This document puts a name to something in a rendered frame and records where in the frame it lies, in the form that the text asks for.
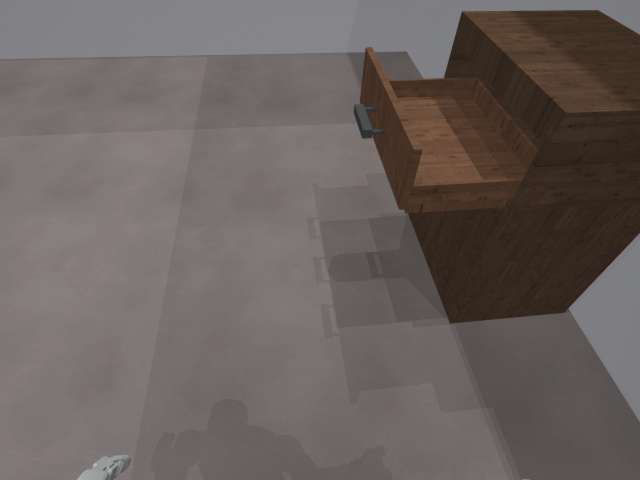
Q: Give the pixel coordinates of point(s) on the drawer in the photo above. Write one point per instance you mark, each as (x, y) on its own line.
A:
(449, 145)

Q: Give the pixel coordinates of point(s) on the handle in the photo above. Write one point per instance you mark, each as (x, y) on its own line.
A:
(364, 123)

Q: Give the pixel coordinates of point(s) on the cabinet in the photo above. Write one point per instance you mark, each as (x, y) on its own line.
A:
(570, 80)

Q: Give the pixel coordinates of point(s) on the left robot hand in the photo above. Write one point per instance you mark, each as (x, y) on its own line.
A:
(106, 468)

